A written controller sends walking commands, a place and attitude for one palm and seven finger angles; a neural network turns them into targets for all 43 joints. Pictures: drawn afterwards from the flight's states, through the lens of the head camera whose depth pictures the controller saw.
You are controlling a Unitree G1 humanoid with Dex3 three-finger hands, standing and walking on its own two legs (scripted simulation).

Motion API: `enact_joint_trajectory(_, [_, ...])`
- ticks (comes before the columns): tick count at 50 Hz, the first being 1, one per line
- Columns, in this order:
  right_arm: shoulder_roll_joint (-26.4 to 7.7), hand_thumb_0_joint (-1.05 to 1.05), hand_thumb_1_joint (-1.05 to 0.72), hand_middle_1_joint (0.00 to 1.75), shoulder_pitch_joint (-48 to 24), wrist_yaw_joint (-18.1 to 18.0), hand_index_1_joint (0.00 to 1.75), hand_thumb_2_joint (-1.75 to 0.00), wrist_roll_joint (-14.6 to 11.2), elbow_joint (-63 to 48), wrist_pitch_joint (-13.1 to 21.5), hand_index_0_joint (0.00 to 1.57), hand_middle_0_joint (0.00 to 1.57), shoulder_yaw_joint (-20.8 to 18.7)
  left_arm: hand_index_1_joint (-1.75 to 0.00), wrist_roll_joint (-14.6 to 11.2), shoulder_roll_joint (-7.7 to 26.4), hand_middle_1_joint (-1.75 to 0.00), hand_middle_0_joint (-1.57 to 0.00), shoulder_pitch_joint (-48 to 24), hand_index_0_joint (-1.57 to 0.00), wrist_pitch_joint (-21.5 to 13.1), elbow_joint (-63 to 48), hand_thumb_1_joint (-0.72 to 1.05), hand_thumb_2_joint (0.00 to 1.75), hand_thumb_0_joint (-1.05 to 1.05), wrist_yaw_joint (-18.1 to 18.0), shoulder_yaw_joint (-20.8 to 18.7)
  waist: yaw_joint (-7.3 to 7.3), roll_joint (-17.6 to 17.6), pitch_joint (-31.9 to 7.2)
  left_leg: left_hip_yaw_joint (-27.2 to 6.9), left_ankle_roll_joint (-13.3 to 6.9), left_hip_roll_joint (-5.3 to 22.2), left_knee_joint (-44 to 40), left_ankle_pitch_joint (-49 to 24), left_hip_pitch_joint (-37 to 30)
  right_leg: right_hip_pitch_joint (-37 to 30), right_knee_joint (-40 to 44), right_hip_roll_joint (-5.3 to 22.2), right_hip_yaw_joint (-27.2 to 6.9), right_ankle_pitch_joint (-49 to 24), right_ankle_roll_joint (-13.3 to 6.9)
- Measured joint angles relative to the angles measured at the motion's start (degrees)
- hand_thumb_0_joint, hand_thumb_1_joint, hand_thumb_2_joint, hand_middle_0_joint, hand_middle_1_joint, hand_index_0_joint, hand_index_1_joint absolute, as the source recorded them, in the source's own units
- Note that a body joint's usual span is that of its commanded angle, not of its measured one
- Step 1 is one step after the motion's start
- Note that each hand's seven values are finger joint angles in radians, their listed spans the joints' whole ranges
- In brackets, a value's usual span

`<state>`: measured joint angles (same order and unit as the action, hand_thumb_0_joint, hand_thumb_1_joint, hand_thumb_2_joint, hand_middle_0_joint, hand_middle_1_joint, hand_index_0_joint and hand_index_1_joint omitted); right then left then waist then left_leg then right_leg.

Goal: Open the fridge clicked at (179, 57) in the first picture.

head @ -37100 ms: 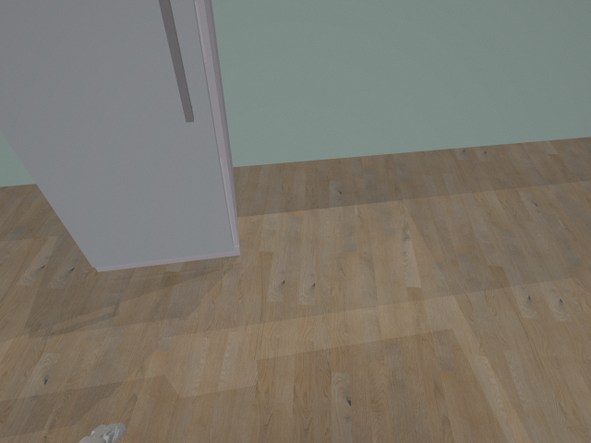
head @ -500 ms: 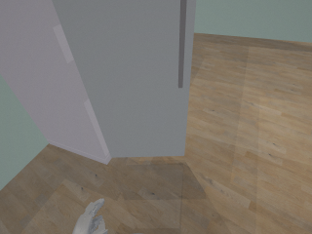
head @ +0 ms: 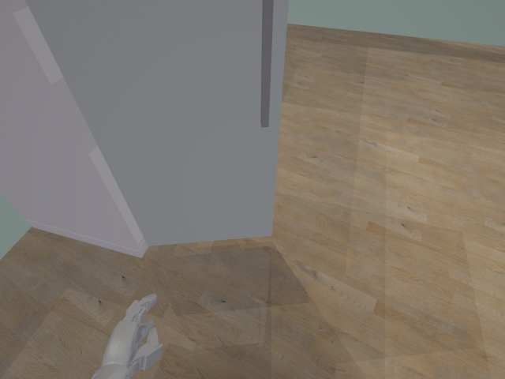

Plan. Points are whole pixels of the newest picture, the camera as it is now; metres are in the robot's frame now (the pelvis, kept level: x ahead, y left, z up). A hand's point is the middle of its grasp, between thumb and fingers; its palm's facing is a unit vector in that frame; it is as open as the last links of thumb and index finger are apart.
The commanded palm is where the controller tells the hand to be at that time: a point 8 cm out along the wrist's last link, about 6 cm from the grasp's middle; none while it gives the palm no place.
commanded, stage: stop stepping back and stand still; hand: right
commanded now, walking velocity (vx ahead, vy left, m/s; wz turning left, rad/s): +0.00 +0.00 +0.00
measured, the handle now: (265, 43) +0.76 +0.03 +0.18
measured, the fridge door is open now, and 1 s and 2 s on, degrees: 68 68 68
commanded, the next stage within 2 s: let the arm hang, fingers relaxed in 0.46 s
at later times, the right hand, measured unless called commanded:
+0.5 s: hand out of the picture +0.25 -0.28 +0.19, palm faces +0.36 +0.79 -0.49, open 7.4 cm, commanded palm +0.18 -0.32 +0.19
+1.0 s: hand out of the picture -0.01 -0.21 -0.16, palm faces +0.03 +0.98 -0.17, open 7.1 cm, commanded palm none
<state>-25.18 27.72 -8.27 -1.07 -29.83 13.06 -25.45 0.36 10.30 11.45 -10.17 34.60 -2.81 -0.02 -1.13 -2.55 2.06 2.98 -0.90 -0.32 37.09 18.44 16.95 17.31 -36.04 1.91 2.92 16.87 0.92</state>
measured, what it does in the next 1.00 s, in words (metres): stands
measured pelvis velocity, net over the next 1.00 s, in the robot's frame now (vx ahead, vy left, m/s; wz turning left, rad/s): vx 0.00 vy -0.03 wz -0.03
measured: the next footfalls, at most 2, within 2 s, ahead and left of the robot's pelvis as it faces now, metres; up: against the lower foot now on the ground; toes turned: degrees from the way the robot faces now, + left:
none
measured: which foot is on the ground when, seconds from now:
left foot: down 0.00-1.00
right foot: down 0.00-1.00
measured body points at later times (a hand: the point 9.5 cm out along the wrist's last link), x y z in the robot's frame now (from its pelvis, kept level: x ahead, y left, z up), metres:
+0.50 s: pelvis +0.04 -0.03 +0.01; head +0.06 -0.03 +0.46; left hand +0.23 +0.20 -0.06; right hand +0.23 -0.32 +0.21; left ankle +0.02 +0.08 -0.72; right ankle +0.04 -0.13 -0.72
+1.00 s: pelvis +0.00 -0.03 +0.01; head +0.02 -0.05 +0.46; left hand +0.01 +0.22 -0.13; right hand -0.01 -0.26 -0.15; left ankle +0.02 +0.08 -0.72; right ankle +0.04 -0.13 -0.72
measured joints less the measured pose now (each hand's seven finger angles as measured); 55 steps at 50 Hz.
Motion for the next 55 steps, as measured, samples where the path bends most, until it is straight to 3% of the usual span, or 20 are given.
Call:
enact_joint_trajectory(2, [-0.9, 0.02, -0.88, 0.3, 2.3, 0.2, 0.3, -0.9, -0.3, -1.3, 1.2, 0.21, 0.21, -0.8, -0.3, -0.3, 0.0, -0.3, -0.21, -0.1, -0.2, 0.8, -0.2, 0.9, 0.9, 0.01, 0.7, 0.1, -0.28, 2.1, 0.0, 0.9, -1.8, -1.1, -1.2, -0.7, -0.5, 1.7, -3.7, 0.5, -1.5, 2.3, -0.6])
enact_joint_trajectory(5, [-0.6, 0.02, -0.88, 0.3, 4.3, 0.6, 0.3, -0.9, -1.0, -0.5, 2.1, 0.22, 0.21, -0.7, -0.3, -0.7, 0.3, -0.3, -0.21, 0.5, -0.2, 2.5, 1.2, 0.9, 0.9, 0.01, 0.9, -0.1, 0.7, 3.0, -0.9, 0.5, -2.3, -0.9, -4.4, -0.7, -2.1, 4.1, -10.9, -0.9, -1.8, 5.7, -0.7])
enact_joint_trajectory(7, [0.2, 0.01, -0.88, 0.3, 5.3, 0.4, 0.3, -0.9, -1.2, 1.3, 2.1, 0.22, 0.21, -0.8, -0.3, -0.7, 0.7, -0.3, -0.21, 0.8, -0.2, 3.4, 1.8, 0.9, 0.9, 0.01, 0.6, 0.2, 1.26, 2.8, -1.3, -0.3, -1.9, -0.3, -6.1, -1.2, -3.0, 3.3, -8.0, -1.4, -0.6, 4.7, -0.9])
enact_joint_trajectory(10, [1.6, 0.01, -0.88, 0.3, 5.5, 0.0, 0.3, -0.9, -1.4, 4.6, 1.2, 0.22, 0.21, -0.1, -0.3, -0.5, 1.9, -0.3, -0.21, 1.4, -0.2, 3.8, 1.8, 0.9, 0.9, 0.02, -0.2, 0.3, 1.32, 3.8, -1.2, -0.3, -0.9, -0.1, -6.0, -0.4, -4.0, -0.9, 3.4, -1.1, 0.0, -4.1, -1.5])
enact_joint_trajectory(15, [4.0, 0.02, -0.88, 0.3, 2.1, 0.0, 0.3, -0.9, -1.1, 7.4, -1.6, 0.21, 0.21, 2.5, -0.3, -0.6, 2.0, -0.3, -0.21, 0.7, -0.2, 4.4, 3.0, 0.9, 0.9, 0.02, -1.2, -0.2, 2.41, 2.7, -0.7, -0.9, -0.1, 0.7, -5.9, 0.6, -5.2, -3.7, 6.0, -1.9, 0.7, -0.7, -2.0])
enact_joint_trajectory(20, [3.0, 0.02, -0.88, 0.3, 0.9, 0.2, 0.3, -0.9, -0.8, 2.8, -1.5, 0.21, 0.21, 3.2, -0.3, -0.5, 1.2, -0.3, -0.21, -1.2, -0.2, 3.7, 0.8, 0.9, 0.9, 0.02, -0.9, 0.4, 1.89, 1.5, 0.6, -1.0, 0.3, 0.5, -7.6, -0.4, -5.6, -3.6, 6.7, -1.7, 0.7, -1.4, -2.1])
enact_joint_trajectory(28, [-0.8, 0.02, -0.88, 0.3, 5.0, 0.6, 0.3, -0.9, -2.0, 0.9, 0.3, 0.22, 0.21, 0.3, -0.3, -0.8, 0.7, -0.3, -0.21, -2.4, -0.2, 4.5, -1.7, 0.9, 0.9, 0.02, -0.6, 0.6, 0.49, 2.3, -0.8, -1.3, 0.4, -0.2, -10.5, -2.6, -5.6, -2.9, 7.7, -1.0, 1.0, -2.2, -2.1])
enact_joint_trajectory(30, [-1.3, 0.01, -0.89, 0.3, 0.5, 2.8, 0.3, -0.9, -0.5, 9.7, -0.3, 0.21, 0.21, 4.6, -0.3, -1.3, 2.9, -0.3, -0.21, -2.4, -0.2, 2.9, 1.1, 0.9, 0.9, 0.01, 1.5, 0.1, 1.13, 3.9, -2.2, -0.3, 0.6, 0.2, -8.8, -2.6, -3.8, -0.8, 6.2, -1.4, 0.3, -2.3, -2.3])
enact_joint_trajectory(32, [0.1, 0.01, -0.89, 0.3, -5.5, 5.3, 0.3, -0.9, 0.7, 23.2, -5.3, 0.21, 0.21, 10.6, -0.3, -1.1, 5.8, -0.3, -0.21, -3.4, -0.2, 4.2, 4.6, 0.9, 0.9, 0.01, 3.0, -0.2, 1.83, 5.7, -3.7, -0.1, 0.9, 1.2, -6.5, -1.3, -2.0, 0.9, 4.4, -2.3, 0.1, -1.9, -2.9])
enact_joint_trajectory(35, [4.7, 0.01, -0.9, 0.3, -10.9, 7.5, 0.3, -0.9, 1.7, 44.2, -12.1, 0.2, 0.2, 17.4, -0.3, -0.2, 8.1, -0.3, -0.21, -4.7, -0.2, 7.0, 8.6, 0.9, 0.9, 0.01, 3.6, -0.3, 1.36, 7.7, -4.7, -0.1, 1.4, 1.9, -3.7, -0.3, -0.1, 2.4, 2.6, -2.9, 0.2, -1.5, -3.6])
enact_joint_trajectory(41, [12.8, 0.01, -0.9, 0.3, -11.1, 8.5, 0.29, -0.9, 2.2, 70.6, -16.6, 0.2, 0.2, 25.5, -0.3, 1.2, 5.4, -0.3, -0.21, -1.1, -0.2, 10.5, 13.5, 0.91, 0.9, 0.01, 3.5, 0.3, -0.28, 3.2, -2.4, -0.1, 0.8, 2.2, -2.9, -0.6, -0.6, 1.3, 3.4, -3.1, 0.2, -2.7, -3.1])
enact_joint_trajectory(43, [14.9, 0.01, -0.92, 0.3, -10.4, 8.1, 0.3, -0.9, 1.9, 75.9, -16.7, 0.2, 0.2, 26.2, -0.3, 1.4, 4.0, -0.3, -0.2, 0.7, -0.2, 11.2, 15.8, 0.91, 0.9, 0.01, 3.4, 0.7, -0.26, 1.4, -1.2, 0.2, 0.6, 1.7, -4.2, -1.5, -1.3, 0.8, 4.3, -2.7, -0.1, -3.5, -2.9])
enact_joint_trajectory(46, [14.0, 0.0, -0.99, 0.3, -10.0, 7.5, 0.3, -0.89, 1.7, 81.3, -16.0, 0.21, 0.21, 25.1, -0.3, 1.5, 2.0, -0.3, -0.2, 3.4, -0.2, 12.0, 19.3, 0.91, 0.9, 0.01, 3.1, 1.0, 0.46, 0.0, 0.3, 1.0, 0.1, 0.9, -7.0, -3.4, -2.3, 0.6, 5.7, -2.0, -1.0, -4.8, -2.5])
enact_joint_trajectory(55, [13.8, 0.01, -0.94, 0.3, -7.6, 7.7, 0.3, -0.9, 1.7, 90.9, -15.0, 0.21, 0.2, 24.6, -0.3, 1.3, 0.0, -0.3, -0.2, 7.9, -0.2, 12.7, 25.2, 0.91, 0.9, 0.01, 2.0, -0.5, 0.75, 3.5, 0.8, 1.2, 0.2, 0.3, -10.9, -6.1, -3.1, 1.0, 7.1, -1.6, -1.1, -6.2, -2.9])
